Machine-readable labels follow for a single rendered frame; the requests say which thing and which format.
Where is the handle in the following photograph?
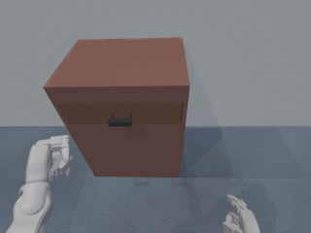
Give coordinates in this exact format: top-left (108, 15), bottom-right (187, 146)
top-left (108, 114), bottom-right (132, 127)

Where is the robot left forearm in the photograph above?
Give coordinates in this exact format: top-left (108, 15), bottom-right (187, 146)
top-left (6, 182), bottom-right (53, 233)

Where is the robot right hand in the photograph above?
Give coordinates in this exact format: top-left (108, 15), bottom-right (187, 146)
top-left (223, 194), bottom-right (260, 233)

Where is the robot left hand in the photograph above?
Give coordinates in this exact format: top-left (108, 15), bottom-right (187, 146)
top-left (25, 135), bottom-right (73, 184)

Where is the drawer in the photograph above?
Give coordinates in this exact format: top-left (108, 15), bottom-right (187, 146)
top-left (58, 102), bottom-right (183, 125)

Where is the cabinet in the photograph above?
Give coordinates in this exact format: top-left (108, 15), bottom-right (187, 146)
top-left (43, 37), bottom-right (190, 178)

